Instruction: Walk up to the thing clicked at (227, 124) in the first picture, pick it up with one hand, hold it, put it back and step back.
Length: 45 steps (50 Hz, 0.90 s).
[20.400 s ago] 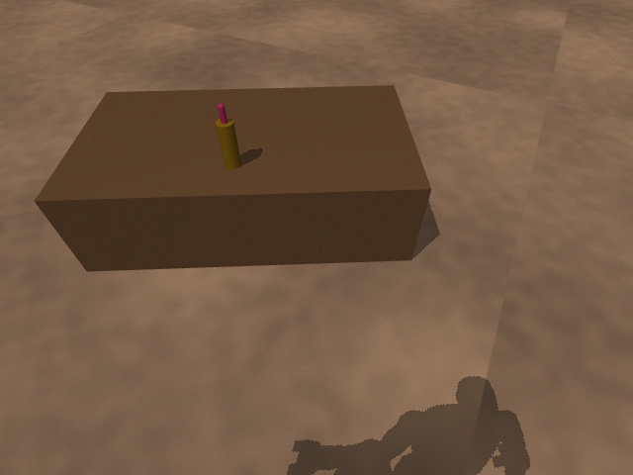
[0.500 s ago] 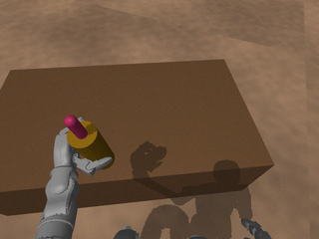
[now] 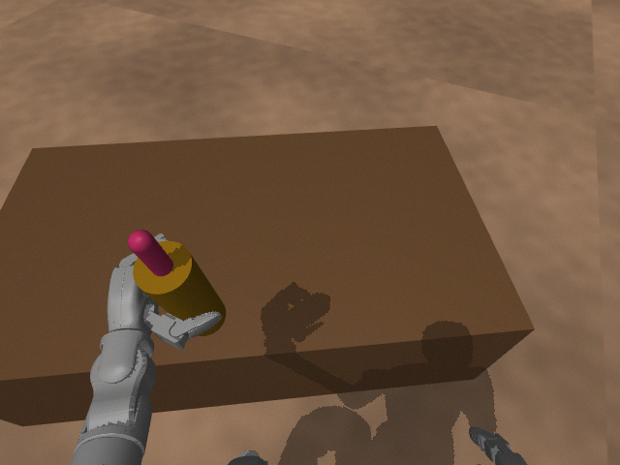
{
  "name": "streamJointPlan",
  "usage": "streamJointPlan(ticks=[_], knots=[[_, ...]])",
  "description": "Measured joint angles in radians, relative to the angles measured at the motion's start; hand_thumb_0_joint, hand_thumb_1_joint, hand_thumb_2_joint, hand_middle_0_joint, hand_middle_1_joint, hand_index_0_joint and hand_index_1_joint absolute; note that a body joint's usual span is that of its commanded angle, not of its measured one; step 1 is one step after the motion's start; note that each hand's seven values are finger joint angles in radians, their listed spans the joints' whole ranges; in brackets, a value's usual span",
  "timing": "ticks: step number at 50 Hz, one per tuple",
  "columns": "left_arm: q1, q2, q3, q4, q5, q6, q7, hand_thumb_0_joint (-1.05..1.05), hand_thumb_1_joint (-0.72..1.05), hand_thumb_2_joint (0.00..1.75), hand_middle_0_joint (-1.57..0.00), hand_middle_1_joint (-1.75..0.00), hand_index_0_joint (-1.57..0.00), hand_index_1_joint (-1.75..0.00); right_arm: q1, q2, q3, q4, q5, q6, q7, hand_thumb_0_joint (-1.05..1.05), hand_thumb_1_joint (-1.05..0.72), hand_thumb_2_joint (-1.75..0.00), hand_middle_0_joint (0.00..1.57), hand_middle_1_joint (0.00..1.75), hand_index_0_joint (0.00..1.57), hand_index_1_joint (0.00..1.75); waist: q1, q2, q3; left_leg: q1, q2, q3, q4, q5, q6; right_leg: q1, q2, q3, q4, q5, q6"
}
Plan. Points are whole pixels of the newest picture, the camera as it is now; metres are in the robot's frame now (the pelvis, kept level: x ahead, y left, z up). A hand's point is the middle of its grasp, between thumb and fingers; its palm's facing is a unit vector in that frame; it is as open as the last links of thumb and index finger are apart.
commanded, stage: hold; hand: left
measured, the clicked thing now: (179, 285) +0.32 +0.16 +0.08
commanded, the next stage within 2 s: none
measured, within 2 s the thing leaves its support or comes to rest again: neither
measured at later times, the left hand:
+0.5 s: hand (182, 289) +0.33 +0.17 +0.05, palm faces +0.10 -0.99 -0.02, open 9.6 cm
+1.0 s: hand (176, 291) +0.33 +0.18 +0.05, palm faces +0.10 -0.99 -0.02, open 9.6 cm
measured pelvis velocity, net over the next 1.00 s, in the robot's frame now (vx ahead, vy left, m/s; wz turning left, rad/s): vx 0.00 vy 0.00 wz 0.00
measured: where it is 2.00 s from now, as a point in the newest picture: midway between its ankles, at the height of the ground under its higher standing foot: outside the picture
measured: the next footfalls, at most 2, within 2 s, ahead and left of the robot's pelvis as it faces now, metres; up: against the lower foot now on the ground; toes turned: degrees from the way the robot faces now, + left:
none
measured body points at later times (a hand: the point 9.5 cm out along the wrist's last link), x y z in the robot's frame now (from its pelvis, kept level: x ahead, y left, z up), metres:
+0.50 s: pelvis +0.00 +0.00 +0.01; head +0.04 +0.00 +0.45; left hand +0.32 +0.22 +0.05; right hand +0.13 -0.25 -0.11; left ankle +0.04 +0.14 -0.70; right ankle -0.02 -0.14 -0.70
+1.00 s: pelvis +0.00 +0.00 +0.01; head +0.04 +0.01 +0.46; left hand +0.32 +0.23 +0.06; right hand +0.12 -0.24 -0.10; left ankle +0.04 +0.14 -0.70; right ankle -0.02 -0.14 -0.70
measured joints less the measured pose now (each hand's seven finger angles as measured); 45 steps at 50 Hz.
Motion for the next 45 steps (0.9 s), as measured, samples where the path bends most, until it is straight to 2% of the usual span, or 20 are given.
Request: streamJointPlan(ticks=[14,22,45], knots=[[0.006,-0.006,0.000,-0.008,0.001,0.005,0.008,-0.08,-0.58,1.01,-0.81,-1.27,-0.94,-1.31,-0.004,0.001,-0.002,0.000,0.000,-0.006,0.000,0.01,-0.93,-0.90,0.20,0.30,0.20,0.30,0.005,-0.003,0.009,0.039,-0.002,0.005,-0.032,0.013,0.000,0.035,-0.002,0.003,-0.028,0.012,0.000],[0.022,-0.006,-0.018,-0.022,0.000,0.012,0.000,-0.08,-0.58,1.01,-0.81,-1.27,-0.93,-1.31,-0.004,-0.001,-0.002,0.003,0.001,-0.011,0.000,0.01,-0.93,-0.90,0.20,0.30,0.20,0.30,0.008,0.000,0.006,0.053,-0.003,0.003,-0.043,0.017,-0.001,0.051,-0.003,0.001,-0.040,0.016,-0.001],[0.011,-0.006,-0.006,-0.002,-0.001,-0.002,-0.004,-0.08,-0.58,1.01,-0.81,-1.27,-0.93,-1.32,-0.007,0.003,0.000,0.010,0.001,-0.017,-0.002,0.01,-0.93,-0.91,0.20,0.30,0.20,0.30,0.008,-0.007,0.014,0.063,-0.007,0.006,-0.054,0.027,0.004,0.060,-0.006,0.003,-0.051,0.027,0.004]])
